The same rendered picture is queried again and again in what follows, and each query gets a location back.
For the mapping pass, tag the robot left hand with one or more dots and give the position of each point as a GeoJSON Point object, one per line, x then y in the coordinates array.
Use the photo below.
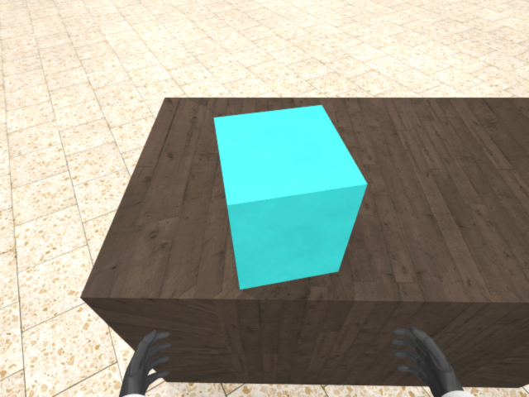
{"type": "Point", "coordinates": [136, 379]}

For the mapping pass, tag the carton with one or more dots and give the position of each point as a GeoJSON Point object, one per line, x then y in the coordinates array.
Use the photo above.
{"type": "Point", "coordinates": [293, 193]}

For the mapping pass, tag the robot right hand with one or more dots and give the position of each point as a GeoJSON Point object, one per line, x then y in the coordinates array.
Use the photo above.
{"type": "Point", "coordinates": [434, 370]}

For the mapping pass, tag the pedestal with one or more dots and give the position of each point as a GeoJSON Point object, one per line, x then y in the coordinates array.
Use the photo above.
{"type": "Point", "coordinates": [440, 243]}

